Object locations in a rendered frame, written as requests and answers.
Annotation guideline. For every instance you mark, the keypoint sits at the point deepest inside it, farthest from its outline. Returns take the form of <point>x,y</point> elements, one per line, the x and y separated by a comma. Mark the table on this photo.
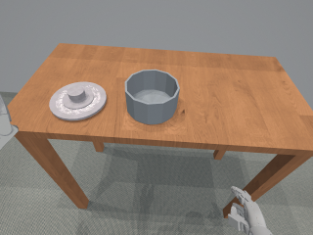
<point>226,102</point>

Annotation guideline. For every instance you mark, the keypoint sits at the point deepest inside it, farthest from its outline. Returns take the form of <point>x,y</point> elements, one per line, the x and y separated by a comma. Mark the pot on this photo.
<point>151,96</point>

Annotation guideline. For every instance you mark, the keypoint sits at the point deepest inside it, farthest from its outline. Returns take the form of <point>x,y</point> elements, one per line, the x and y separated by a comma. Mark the lid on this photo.
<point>62,107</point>

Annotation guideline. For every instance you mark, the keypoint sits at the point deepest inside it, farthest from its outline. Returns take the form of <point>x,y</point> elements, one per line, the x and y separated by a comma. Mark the robot right forearm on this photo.
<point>259,230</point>

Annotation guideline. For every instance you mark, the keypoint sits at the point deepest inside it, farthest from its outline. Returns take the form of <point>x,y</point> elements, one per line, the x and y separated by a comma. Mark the knob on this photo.
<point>76,93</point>

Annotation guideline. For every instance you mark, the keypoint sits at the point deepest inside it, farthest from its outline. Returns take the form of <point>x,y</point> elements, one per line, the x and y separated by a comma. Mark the left robot hand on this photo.
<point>7,130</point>

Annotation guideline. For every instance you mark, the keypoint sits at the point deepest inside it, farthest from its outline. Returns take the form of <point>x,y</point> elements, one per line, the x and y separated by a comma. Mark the right robot hand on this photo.
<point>243,218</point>

